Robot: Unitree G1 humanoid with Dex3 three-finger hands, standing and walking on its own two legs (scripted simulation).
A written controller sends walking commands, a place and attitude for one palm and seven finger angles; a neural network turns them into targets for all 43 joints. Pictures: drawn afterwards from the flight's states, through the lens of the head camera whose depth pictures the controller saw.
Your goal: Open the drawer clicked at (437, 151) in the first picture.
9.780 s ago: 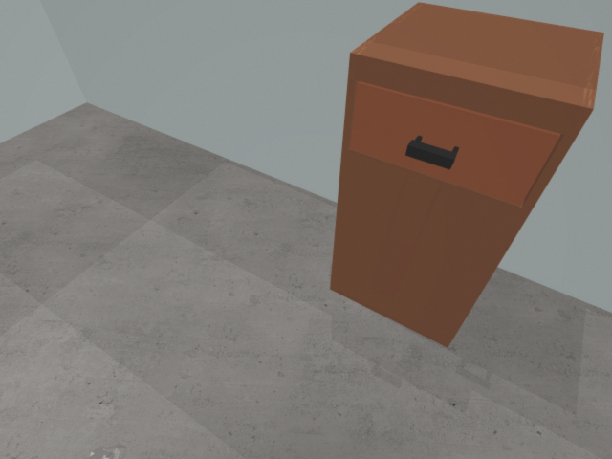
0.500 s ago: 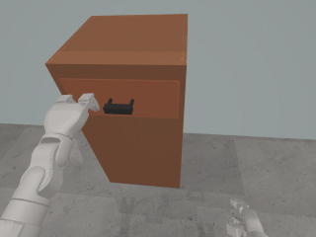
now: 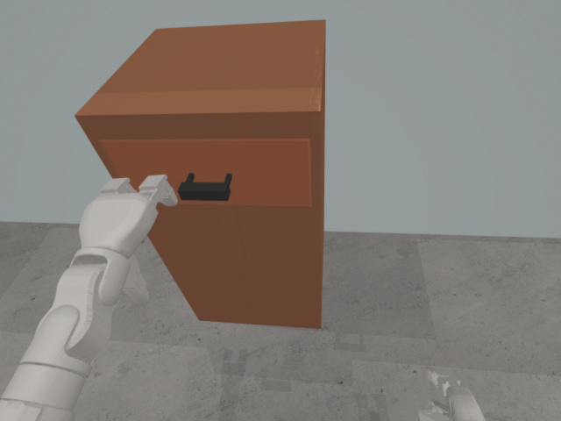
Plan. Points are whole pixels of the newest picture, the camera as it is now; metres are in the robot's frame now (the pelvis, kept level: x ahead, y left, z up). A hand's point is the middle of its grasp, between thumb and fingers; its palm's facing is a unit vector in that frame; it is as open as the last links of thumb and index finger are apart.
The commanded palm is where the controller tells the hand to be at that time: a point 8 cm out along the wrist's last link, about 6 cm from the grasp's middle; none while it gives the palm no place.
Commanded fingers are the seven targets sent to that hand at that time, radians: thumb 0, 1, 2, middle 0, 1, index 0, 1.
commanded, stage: move the hooked fingers above the handle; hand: left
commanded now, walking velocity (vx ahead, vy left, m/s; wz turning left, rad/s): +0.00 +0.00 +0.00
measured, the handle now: (207, 184) +0.55 +0.25 +0.00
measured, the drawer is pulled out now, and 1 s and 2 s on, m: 0.00 0.00 0.00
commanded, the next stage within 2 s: none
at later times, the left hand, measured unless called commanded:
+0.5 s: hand (172, 222) +0.38 +0.23 +0.08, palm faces -0.07 -0.03 -1.00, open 13.9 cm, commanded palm +0.36 +0.24 +0.15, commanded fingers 0.00 -0.50 0.30 -0.30 -1.20 -0.30 -1.20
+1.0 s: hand (192, 205) +0.43 +0.22 +0.06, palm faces -0.06 -0.04 -1.00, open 13.9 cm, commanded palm +0.42 +0.24 +0.13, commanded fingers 0.00 -0.50 0.30 -0.30 -1.20 -0.30 -1.20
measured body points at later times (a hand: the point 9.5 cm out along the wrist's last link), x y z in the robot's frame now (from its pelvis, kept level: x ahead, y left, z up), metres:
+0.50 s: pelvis +0.01 -0.01 -0.01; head +0.04 -0.04 +0.44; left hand +0.38 +0.23 +0.13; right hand +0.15 -0.27 -0.13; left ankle +0.00 +0.12 -0.74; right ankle +0.01 -0.12 -0.74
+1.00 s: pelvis +0.02 +0.01 -0.01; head +0.06 -0.01 +0.44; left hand +0.43 +0.22 +0.11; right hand +0.14 -0.25 -0.14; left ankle +0.00 +0.12 -0.74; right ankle +0.01 -0.12 -0.74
